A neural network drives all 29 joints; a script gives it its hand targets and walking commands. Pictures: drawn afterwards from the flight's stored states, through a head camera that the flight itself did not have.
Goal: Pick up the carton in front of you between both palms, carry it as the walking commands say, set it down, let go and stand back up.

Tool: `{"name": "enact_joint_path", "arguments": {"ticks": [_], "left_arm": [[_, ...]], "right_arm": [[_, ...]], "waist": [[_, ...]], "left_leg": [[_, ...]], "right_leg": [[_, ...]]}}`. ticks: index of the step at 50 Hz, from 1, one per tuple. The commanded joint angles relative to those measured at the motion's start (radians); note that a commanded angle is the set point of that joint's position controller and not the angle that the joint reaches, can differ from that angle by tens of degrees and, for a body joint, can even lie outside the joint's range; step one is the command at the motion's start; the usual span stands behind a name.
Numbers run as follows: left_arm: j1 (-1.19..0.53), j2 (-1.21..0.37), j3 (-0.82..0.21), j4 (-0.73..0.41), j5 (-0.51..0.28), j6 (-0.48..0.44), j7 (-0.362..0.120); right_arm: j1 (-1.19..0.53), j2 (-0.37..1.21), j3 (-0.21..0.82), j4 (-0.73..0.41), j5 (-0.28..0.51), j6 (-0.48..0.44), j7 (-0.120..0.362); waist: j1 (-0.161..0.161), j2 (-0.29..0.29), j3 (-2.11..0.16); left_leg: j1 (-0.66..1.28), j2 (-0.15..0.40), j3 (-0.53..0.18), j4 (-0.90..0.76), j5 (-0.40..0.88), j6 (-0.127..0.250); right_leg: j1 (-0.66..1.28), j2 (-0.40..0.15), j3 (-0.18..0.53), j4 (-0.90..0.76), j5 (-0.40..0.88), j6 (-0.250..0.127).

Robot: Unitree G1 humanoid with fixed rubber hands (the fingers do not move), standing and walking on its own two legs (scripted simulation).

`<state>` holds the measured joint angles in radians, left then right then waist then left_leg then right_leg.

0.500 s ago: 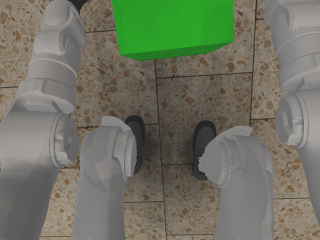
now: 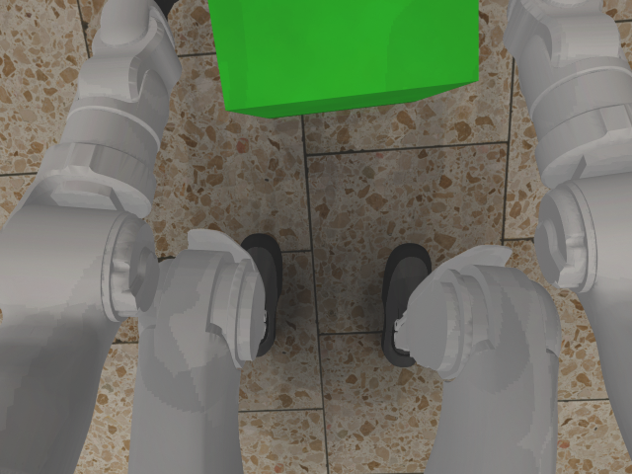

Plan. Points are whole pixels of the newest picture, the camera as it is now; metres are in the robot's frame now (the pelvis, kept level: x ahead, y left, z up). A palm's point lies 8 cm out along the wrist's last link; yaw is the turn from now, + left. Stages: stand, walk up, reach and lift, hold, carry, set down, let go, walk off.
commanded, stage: reach and lift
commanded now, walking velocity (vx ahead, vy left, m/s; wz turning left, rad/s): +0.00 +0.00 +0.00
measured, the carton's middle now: (335, 8) +0.55 +0.01 -0.24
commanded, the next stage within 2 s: none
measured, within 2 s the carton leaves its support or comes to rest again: leaves its support in 0.50 s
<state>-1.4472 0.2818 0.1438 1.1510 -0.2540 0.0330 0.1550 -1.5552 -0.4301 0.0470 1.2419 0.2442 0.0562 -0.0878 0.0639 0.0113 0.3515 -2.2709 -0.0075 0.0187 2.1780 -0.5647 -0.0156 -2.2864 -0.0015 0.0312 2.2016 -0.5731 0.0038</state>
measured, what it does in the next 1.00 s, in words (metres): rises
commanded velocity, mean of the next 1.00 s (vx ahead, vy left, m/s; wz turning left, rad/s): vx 0.00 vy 0.00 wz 0.00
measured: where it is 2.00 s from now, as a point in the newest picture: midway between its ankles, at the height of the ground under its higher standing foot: (327, 320)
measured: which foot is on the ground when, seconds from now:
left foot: down 0.00-1.00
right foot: down 0.00-1.00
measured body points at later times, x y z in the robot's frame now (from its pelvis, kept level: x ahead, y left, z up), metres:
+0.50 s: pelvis -0.01 +0.00 -0.01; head +0.36 -0.02 +0.24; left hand +0.56 +0.17 -0.17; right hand +0.58 -0.14 -0.18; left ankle +0.12 +0.12 -0.33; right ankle +0.11 -0.12 -0.33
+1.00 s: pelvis -0.01 +0.01 +0.09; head +0.26 -0.01 +0.45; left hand +0.50 +0.15 +0.03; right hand +0.51 -0.15 +0.03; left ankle +0.11 +0.13 -0.33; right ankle +0.11 -0.12 -0.33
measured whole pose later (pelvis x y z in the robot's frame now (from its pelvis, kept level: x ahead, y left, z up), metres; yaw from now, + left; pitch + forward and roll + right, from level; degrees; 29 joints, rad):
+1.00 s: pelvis -0.01 +0.01 +0.09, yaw -3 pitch +43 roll +2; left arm -1.11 -0.01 0.57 0.71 0.24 0.37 0.07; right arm -1.19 -0.07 -0.45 0.84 -0.25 0.37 -0.03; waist 0.04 -0.01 -0.12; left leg -2.09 -0.05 -0.02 1.84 -0.49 -0.04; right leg -2.12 0.06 0.06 1.84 -0.46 0.03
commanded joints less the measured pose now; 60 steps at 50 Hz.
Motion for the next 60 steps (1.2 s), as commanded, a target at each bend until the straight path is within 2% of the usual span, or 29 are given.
{"name": "enact_joint_path", "arguments": {"ticks": [1, 6, 9, 10, 12, 15, 17, 19, 23, 26, 29, 30, 31, 33, 36, 39, 42, 44, 48, 54, 60], "left_arm": [[-0.222, 0.098, 0.013, -0.084, 0.014, -0.02, -0.005], [-0.304, 0.01, -0.051, -0.114, -0.011, -0.021, -0.008], [-0.319, -0.002, -0.021, -0.1, 0.025, -0.018, 0.002], [-0.372, -0.102, -0.07, -0.147, 0.012, -0.02, -0.014], [-0.478, -0.327, -0.112, -0.154, 0.014, -0.011, -0.065], [-0.612, -0.693, -0.143, -0.186, 0.071, 0.04, -0.184], [-0.631, -0.806, -0.13, -0.215, 0.096, 0.077, -0.246], [-0.626, -0.886, -0.132, -0.252, 0.094, 0.101, -0.285], [-0.633, -1.026, -0.187, -0.353, 0.036, 0.133, -0.314], [-0.621, -1.119, -0.239, -0.446, -0.014, 0.16, -0.313], [-0.592, -1.169, -0.259, -0.552, -0.008, 0.207, -0.322], [-0.6, -1.183, -0.276, -0.584, 0.009, 0.211, -0.313], [-0.573, -1.209, -0.276, -0.583, 0.028, 0.232, -0.314], [-0.538, -1.224, -0.294, -0.609, 0.055, 0.256, -0.326], [-0.487, -1.23, -0.264, -0.578, 0.113, 0.279, -0.338], [-0.4, -1.23, -0.158, -0.457, 0.222, 0.3, -0.34], [-0.353, -1.201, -0.043, -0.376, 0.322, 0.314, -0.341], [-0.351, -1.203, -0.012, -0.369, 0.351, 0.319, -0.344], [-0.365, -1.243, -0.022, -0.386, 0.356, 0.33, -0.357], [-0.355, -1.341, -0.144, -0.463, 0.301, 0.359, -0.378], [-0.245, -1.394, -0.253, -0.531, 0.257, 0.381, -0.385]], "right_arm": [[-0.251, -0.078, -0.026, -0.063, -0.017, -0.023, 0.003], [-0.321, 0.011, 0.015, -0.078, 0.002, -0.031, 0.004], [-0.354, 0.021, -0.003, -0.082, -0.027, -0.029, -0.004], [-0.389, 0.142, 0.046, -0.115, -0.012, -0.028, 0.01], [-0.477, 0.381, 0.088, -0.101, -0.008, -0.023, 0.056], [-0.541, 0.776, 0.096, -0.119, -0.056, 0.018, 0.168], [-0.506, 0.908, 0.055, -0.145, -0.095, 0.049, 0.223], [-0.484, 0.982, 0.041, -0.182, -0.105, 0.071, 0.256], [-0.513, 1.102, 0.09, -0.321, -0.057, 0.098, 0.281], [-0.588, 1.18, 0.173, -0.509, -0.003, 0.113, 0.271], [-0.592, 1.243, 0.205, -0.676, -0.02, 0.153, 0.259], [-0.551, 1.306, 0.21, -0.681, -0.023, 0.166, 0.247], [-0.541, 1.294, 0.213, -0.692, -0.052, 0.175, 0.243], [-0.432, 1.35, 0.181, -0.645, -0.099, 0.21, 0.243], [-0.295, 1.408, 0.116, -0.54, -0.156, 0.248, 0.25], [-0.235, 1.414, 0.017, -0.427, -0.234, 0.268, 0.27], [-0.228, 1.385, -0.08, -0.36, -0.307, 0.281, 0.288], [-0.233, 1.371, -0.119, -0.351, -0.339, 0.285, 0.292], [-0.238, 1.375, -0.147, -0.366, -0.369, 0.291, 0.294], [-0.202, 1.434, -0.085, -0.443, -0.351, 0.313, 0.3], [-0.11, 1.508, 0.039, -0.543, -0.288, 0.338, 0.312]], "waist": [[0.015, -0.064, -1.13], [0.01, -0.062, -1.145], [0.011, -0.065, -1.15], [0.016, -0.076, -1.152], [0.009, -0.079, -1.138], [-0.001, -0.088, -1.052], [-0.002, -0.085, -1.011], [-0.006, -0.08, -1.028], [-0.004, -0.061, -1.282], [-0.001, -0.087, -1.608], [-0.007, -0.12, -1.876], [-0.017, -0.118, -1.907], [-0.001, -0.105, -1.883], [-0.019, -0.112, -1.805], [-0.019, -0.094, -1.647], [0.009, -0.09, -1.421], [0.032, -0.096, -1.288], [0.027, -0.097, -1.287], [0.001, -0.077, -1.369], [-0.041, -0.02, -1.554], [-0.038, -0.005, -1.639]], "left_leg": [[0.562, -0.029, 0.017, -0.168, 0.351, -0.029], [0.587, -0.043, 0.016, -0.175, 0.33, -0.03], [0.611, -0.054, 0.016, -0.179, 0.318, -0.03], [0.614, -0.064, 0.019, -0.182, 0.317, -0.02], [0.594, -0.076, 0.022, -0.176, 0.306, -0.019], [0.55, -0.097, 0.034, -0.154, 0.244, -0.013], [0.516, -0.106, 0.05, -0.14, 0.221, -0.007], [0.518, -0.11, 0.058, -0.13, 0.242, 0.0], [0.627, -0.114, 0.071, -0.112, 0.372, 0.002], [0.727, -0.121, 0.077, -0.109, 0.503, -0.002], [0.727, -0.133, 0.081, -0.133, 0.567, -0.01], [0.8, -0.139, 0.077, -0.124, 0.58, -0.003], [0.712, -0.142, 0.094, -0.162, 0.531, -0.017], [0.623, -0.145, 0.089, -0.215, 0.474, -0.018], [0.567, -0.152, 0.096, -0.281, 0.356, -0.017], [0.537, -0.149, 0.086, -0.361, 0.217, -0.001], [0.525, -0.15, 0.076, -0.437, 0.115, 0.013], [0.549, -0.149, 0.07, -0.476, 0.09, 0.017], [0.63, -0.15, 0.063, -0.533, 0.095, 0.013], [0.779, -0.157, 0.065, -0.604, 0.17, -0.009], [0.912, -0.161, 0.056, -0.67, 0.271, -0.017]], "right_leg": [[0.543, 0.026, -0.017, -0.164, 0.279, 0.008], [0.574, 0.035, -0.015, -0.174, 0.263, 0.007], [0.604, 0.043, -0.019, -0.175, 0.253, 0.009], [0.623, 0.052, -0.018, -0.182, 0.256, 0.003], [0.621, 0.066, -0.018, -0.178, 0.258, -0.003], [0.599, 0.092, -0.03, -0.162, 0.217, -0.01], [0.576, 0.104, -0.045, -0.149, 0.208, -0.018], [0.567, 0.11, -0.059, -0.139, 0.228, -0.022], [0.652, 0.114, -0.076, -0.123, 0.336, -0.022], [0.807, 0.121, -0.089, -0.122, 0.475, -0.012], [0.978, 0.128, -0.09, -0.143, 0.604, -0.009], [0.876, 0.144, -0.11, -0.161, 0.544, -0.008], [0.934, 0.14, -0.091, -0.187, 0.542, -0.008], [0.932, 0.147, -0.096, -0.216, 0.542, -0.003], [0.834, 0.153, -0.096, -0.291, 0.424, 0.003], [0.67, 0.156, -0.093, -0.377, 0.242, 0.002], [0.593, 0.16, -0.092, -0.449, 0.115, -0.001], [0.605, 0.162, -0.093, -0.49, 0.082, -0.003], [0.675, 0.164, -0.098, -0.549, 0.088, -0.007], [0.841, 0.169, -0.104, -0.615, 0.174, -0.012], [0.984, 0.171, -0.091, -0.679, 0.283, -0.001]]}}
